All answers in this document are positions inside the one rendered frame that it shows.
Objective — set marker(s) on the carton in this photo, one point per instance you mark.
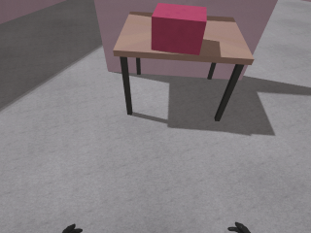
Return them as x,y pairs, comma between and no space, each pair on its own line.
178,28

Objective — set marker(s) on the robot left hand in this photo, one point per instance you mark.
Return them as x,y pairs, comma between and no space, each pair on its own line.
70,229

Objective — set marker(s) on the table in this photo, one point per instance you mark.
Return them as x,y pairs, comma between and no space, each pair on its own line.
222,43

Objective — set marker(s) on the robot right hand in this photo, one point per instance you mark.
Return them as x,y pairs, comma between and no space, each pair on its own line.
240,228

